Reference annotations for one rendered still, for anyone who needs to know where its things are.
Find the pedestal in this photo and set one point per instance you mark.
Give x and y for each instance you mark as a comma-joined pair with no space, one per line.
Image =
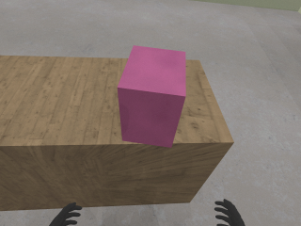
61,140

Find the robot left hand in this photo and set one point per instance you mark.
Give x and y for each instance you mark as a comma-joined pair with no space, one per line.
60,219

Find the robot right hand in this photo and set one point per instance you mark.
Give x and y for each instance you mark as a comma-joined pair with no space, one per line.
233,219

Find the carton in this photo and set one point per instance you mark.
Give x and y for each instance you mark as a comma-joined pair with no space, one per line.
151,93

